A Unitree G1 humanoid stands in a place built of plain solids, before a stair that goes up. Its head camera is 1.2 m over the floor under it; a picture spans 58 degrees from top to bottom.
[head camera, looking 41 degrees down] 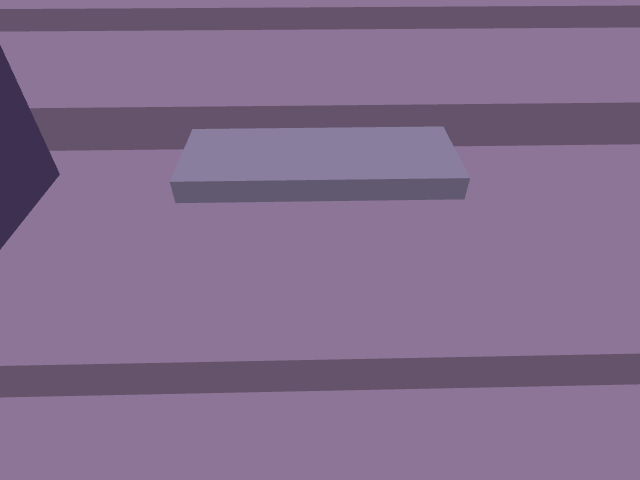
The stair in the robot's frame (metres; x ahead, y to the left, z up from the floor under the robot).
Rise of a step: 0.11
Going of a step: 0.59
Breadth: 1.18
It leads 1 degrees to the left of straight ahead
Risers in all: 3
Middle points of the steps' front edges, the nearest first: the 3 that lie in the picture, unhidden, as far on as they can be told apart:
0.69 -0.02 0.16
1.43 0.00 0.27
1.87 0.01 0.38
